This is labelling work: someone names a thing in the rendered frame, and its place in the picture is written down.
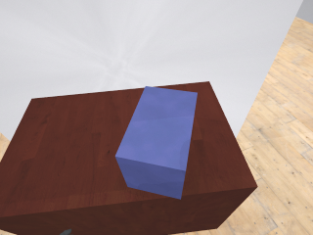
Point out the carton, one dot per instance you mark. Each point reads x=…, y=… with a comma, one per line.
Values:
x=153, y=153

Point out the pedestal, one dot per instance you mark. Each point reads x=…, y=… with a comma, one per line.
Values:
x=59, y=171

